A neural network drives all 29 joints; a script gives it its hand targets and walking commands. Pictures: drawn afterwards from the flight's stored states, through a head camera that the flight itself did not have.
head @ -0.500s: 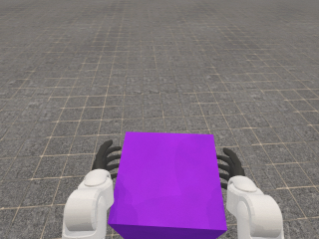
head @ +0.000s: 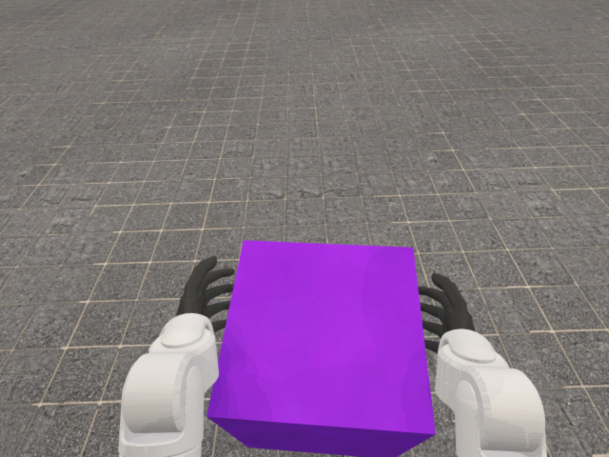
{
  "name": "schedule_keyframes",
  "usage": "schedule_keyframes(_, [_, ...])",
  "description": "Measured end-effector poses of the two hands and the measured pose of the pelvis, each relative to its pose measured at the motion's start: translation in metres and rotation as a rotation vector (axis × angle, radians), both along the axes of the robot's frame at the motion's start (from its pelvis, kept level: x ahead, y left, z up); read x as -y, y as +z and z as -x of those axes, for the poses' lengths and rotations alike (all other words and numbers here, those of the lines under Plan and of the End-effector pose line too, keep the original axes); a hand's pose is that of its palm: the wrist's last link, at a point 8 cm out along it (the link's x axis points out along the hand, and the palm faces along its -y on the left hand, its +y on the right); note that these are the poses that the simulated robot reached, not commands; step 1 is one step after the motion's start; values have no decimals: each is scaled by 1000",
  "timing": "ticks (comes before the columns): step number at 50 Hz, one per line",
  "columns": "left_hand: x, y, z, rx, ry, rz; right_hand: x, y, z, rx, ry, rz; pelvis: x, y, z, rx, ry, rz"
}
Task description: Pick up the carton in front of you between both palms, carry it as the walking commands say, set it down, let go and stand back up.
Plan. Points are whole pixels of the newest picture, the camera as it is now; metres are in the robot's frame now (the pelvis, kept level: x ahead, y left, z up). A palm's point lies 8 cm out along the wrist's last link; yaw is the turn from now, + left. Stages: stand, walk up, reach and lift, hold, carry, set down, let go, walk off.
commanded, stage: carry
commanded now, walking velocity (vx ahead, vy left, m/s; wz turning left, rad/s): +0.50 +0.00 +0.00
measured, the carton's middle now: (322, 357) +0.28 +0.00 +0.00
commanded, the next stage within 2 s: none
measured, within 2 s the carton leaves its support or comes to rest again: neither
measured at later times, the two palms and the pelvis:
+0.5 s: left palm (229, 157) +0.59 +0.17 +0.10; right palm (392, 164) +0.57 -0.12 +0.10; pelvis +0.32 +0.03 +0.00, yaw -2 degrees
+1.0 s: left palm (264, 85) +0.89 +0.14 +0.10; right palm (388, 91) +0.87 -0.15 +0.09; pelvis +0.61 +0.00 -0.01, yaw -1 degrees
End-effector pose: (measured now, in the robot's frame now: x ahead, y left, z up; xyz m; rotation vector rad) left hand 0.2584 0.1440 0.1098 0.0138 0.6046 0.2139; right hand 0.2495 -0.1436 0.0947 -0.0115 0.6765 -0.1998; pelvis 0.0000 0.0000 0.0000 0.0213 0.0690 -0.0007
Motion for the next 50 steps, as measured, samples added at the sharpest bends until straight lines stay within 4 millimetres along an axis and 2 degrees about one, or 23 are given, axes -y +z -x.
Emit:
schedule_keyframes(4, [-10,-4,-61,27,-19,15,-10,1,-56,26,-22,15,-13,-11,-61,6,-8,15])
schedule_keyframes(8, [-24,-24,-125,22,-30,41,-25,-12,-116,12,-37,49,-30,-29,-122,22,-35,5])
schedule_keyframes(12, [-29,-35,-175,-77,-52,31,-31,-24,-158,-96,-63,56,-41,-17,-164,13,-52,24])
schedule_keyframes(16, [-29,-31,-221,-106,-73,27,-31,-19,-199,-125,-80,54,-45,-3,-207,3,-48,45])
schedule_keyframes(21, [-28,-17,-282,-48,-59,28,-29,-5,-266,-67,-66,49,-41,3,-268,-5,-35,53])
schedule_keyframes(26, [-21,-6,-347,19,-23,24,-21,3,-341,1,-36,40,-25,-4,-340,-2,-27,40])
schedule_keyframes(31, [1,-15,-424,40,-1,-1,-1,-14,-423,23,-18,22,-1,-28,-422,21,0,29])
schedule_keyframes(34, [11,-26,-464,-30,7,-23,9,-28,-466,-33,-15,3,10,-27,-457,17,15,35])
schedule_keyframes(38, [14,-30,-501,-110,30,-22,13,-32,-509,-110,8,5,19,-10,-493,6,25,7])
schedule_keyframes(42, [15,-22,-542,-94,33,-23,14,-25,-551,-92,10,0,20,0,-529,-2,13,-8])
schedule_keyframes(46, [14,-10,-586,-35,7,-16,14,-12,-588,-30,-18,-1,13,0,-567,0,2,1])
schedule_keyframes(50, [9,-6,-628,24,-23,-1,8,-2,-623,31,-49,15,2,-11,-612,18,-11,30])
